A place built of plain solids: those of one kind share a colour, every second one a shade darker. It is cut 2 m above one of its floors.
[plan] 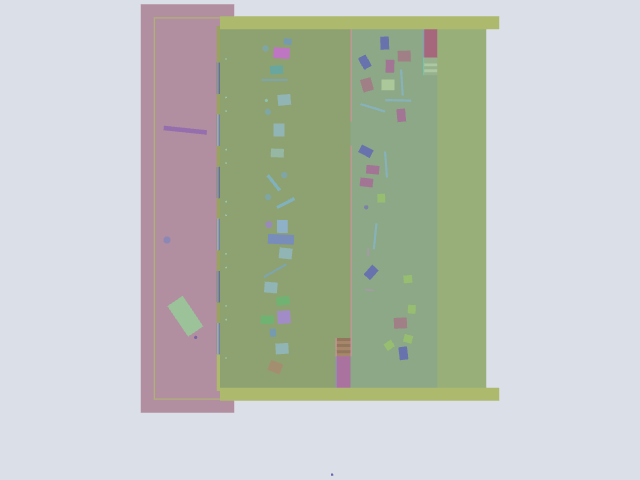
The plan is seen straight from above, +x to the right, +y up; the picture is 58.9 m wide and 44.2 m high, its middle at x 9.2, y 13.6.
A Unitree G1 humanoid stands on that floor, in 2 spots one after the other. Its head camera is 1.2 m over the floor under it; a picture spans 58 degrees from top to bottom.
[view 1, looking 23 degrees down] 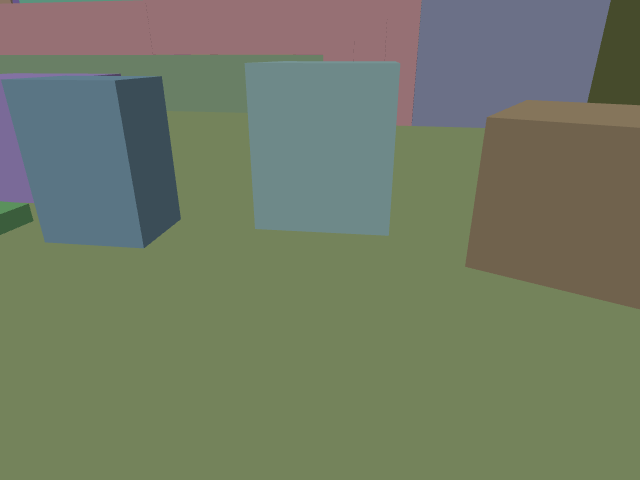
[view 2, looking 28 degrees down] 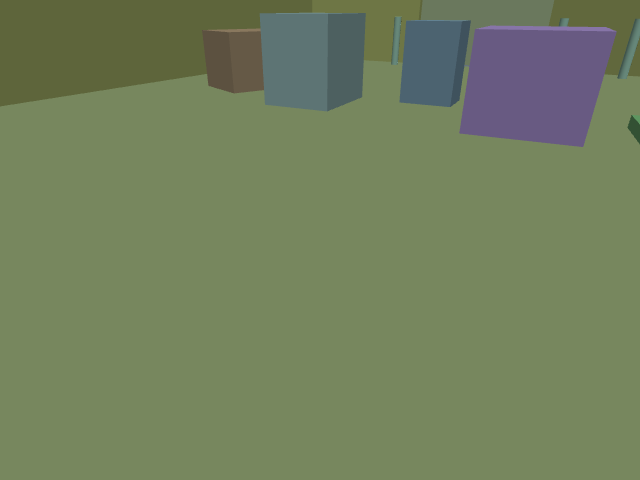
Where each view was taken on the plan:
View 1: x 2.20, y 3.00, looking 11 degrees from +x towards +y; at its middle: floor_hall_asphalt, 3.07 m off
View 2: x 11.38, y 7.08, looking -149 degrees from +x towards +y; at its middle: floor_hall_asphalt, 2.56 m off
